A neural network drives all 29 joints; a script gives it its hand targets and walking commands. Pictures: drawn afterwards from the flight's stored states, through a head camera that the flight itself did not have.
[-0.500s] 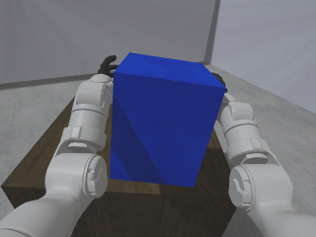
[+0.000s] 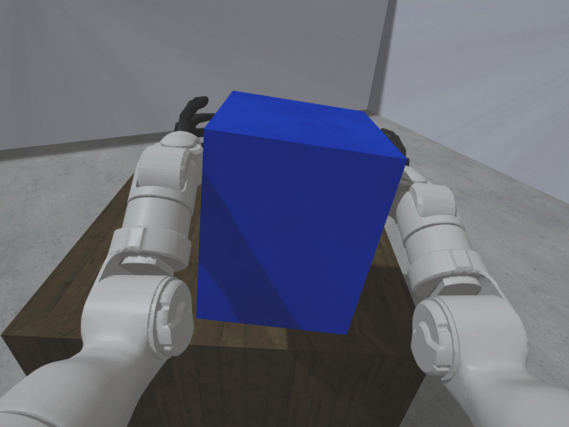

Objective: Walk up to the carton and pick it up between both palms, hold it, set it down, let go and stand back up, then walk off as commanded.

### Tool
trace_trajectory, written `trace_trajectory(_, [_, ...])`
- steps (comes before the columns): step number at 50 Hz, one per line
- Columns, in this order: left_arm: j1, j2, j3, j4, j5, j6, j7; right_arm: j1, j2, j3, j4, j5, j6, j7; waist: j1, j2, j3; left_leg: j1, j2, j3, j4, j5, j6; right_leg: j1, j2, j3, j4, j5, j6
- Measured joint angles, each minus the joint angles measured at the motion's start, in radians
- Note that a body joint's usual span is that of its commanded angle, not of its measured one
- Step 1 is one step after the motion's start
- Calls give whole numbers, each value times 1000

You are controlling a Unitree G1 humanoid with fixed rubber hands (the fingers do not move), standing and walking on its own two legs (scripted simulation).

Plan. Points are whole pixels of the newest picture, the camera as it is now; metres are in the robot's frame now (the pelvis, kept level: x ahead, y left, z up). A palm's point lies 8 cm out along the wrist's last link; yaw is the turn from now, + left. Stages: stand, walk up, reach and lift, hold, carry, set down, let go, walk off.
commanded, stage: set down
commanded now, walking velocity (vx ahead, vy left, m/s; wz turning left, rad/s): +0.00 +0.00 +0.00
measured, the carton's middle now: (286, 206) +0.35 +0.00 +0.21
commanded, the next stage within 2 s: none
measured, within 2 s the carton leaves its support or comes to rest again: neither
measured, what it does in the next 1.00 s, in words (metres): stands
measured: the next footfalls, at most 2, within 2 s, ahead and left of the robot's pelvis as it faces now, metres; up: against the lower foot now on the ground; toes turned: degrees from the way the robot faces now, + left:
none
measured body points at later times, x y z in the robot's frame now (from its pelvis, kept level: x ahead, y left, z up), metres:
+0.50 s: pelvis +0.03 +0.00 +0.00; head +0.00 +0.02 +0.45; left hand +0.46 +0.14 +0.20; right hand +0.45 -0.15 +0.17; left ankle +0.02 +0.12 -0.75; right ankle +0.05 -0.14 -0.75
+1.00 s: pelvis +0.04 +0.01 +0.00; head -0.01 +0.03 +0.45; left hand +0.45 +0.15 +0.21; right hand +0.44 -0.14 +0.18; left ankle +0.02 +0.12 -0.75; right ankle +0.05 -0.14 -0.75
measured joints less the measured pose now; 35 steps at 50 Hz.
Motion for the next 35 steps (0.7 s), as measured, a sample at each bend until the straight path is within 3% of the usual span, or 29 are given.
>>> trace_trajectory(16, [7,-3,84,0,31,-214,-76,6,30,0,9,-40,-222,-5,0,0,115,0,0,0,-10,-2,0,0,0,0,-10,-2,0])
trace_trajectory(24, [117,2,-61,-1,31,-295,-47,90,37,2,8,-41,-291,1,0,-1,120,0,0,0,-31,-13,0,5,0,-2,-40,-10,0])
trace_trajectory(29, [196,11,-151,-59,-13,-291,-14,184,37,57,-62,-39,-298,-5,0,-1,96,0,0,0,-31,-29,0,9,0,-2,-48,-19,0])
trace_trajectory(35, [231,13,-168,-122,-27,-260,-7,220,37,86,-115,-24,-281,-16,0,-2,67,0,-1,0,-29,-38,0,14,-1,-2,-58,-21,1])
